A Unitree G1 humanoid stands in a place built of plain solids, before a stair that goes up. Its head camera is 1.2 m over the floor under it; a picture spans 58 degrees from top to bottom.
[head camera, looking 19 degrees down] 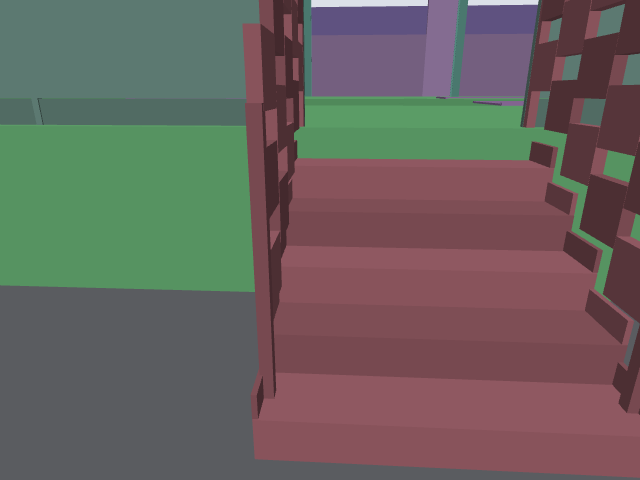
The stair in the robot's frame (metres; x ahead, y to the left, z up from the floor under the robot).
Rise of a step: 0.17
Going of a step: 0.26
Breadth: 1.32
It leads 3 degrees to the right of straight ahead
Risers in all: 6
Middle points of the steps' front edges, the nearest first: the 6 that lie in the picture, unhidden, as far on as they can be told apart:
1.12 -0.43 0.17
1.38 -0.45 0.34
1.64 -0.46 0.51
1.90 -0.48 0.67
2.16 -0.49 0.84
2.42 -0.51 1.01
